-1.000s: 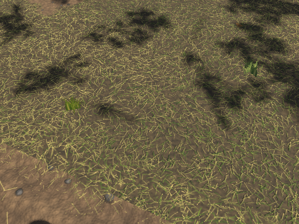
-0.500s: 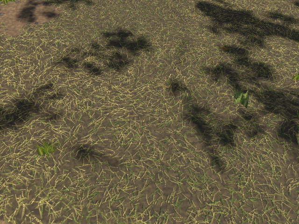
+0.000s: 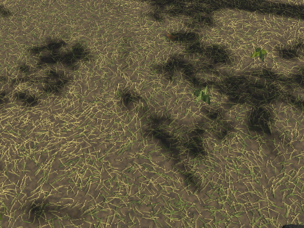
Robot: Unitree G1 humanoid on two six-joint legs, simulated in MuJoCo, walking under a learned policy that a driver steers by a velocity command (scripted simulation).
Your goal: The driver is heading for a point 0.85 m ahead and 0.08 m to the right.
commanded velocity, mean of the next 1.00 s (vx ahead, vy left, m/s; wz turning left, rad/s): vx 0.04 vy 0.00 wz -0.28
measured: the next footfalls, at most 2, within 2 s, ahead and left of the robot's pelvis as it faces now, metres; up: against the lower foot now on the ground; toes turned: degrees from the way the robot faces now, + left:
left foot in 0.28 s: +0.22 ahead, +0.14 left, +0.00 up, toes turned -17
right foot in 0.66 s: +0.09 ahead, -0.10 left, +0.00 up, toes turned -20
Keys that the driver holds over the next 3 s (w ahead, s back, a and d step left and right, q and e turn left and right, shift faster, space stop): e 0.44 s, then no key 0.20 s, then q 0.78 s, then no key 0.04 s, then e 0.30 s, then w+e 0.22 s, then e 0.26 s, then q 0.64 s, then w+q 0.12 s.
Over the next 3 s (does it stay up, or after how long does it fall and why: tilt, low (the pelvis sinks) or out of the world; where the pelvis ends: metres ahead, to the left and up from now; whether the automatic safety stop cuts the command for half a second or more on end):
stays up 0.28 -0.07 0.00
